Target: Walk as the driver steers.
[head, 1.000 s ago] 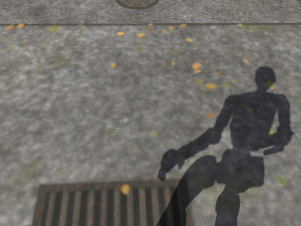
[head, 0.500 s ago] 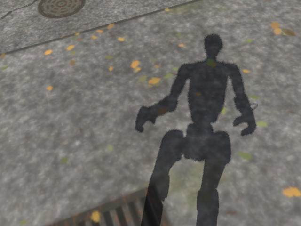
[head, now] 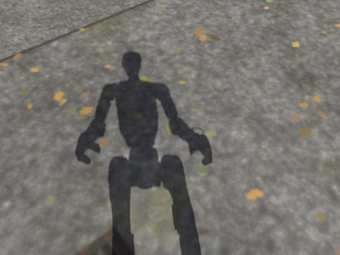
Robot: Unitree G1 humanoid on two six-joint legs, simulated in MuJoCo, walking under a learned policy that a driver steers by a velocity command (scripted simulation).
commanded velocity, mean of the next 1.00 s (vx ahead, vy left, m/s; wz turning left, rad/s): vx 0.00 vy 0.00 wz -0.51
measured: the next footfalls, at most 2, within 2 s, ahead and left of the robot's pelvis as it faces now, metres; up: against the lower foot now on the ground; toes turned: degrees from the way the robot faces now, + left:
right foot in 0.16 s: +0.03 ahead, -0.15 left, +0.00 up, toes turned -8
left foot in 0.64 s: +0.09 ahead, +0.06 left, +0.00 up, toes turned -28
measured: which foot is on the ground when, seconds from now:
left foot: down 0.00-0.16, up 0.18-0.62, down 0.64-1.00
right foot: up 0.00-0.14, down 0.16-0.64, up 0.66-0.98, down 1.00-1.00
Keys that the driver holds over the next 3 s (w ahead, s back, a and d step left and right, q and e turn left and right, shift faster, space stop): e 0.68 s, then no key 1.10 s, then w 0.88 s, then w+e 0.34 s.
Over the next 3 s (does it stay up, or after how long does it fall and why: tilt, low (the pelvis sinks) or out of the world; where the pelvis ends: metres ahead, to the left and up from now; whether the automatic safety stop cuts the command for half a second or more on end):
stays up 0.48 -0.28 -0.02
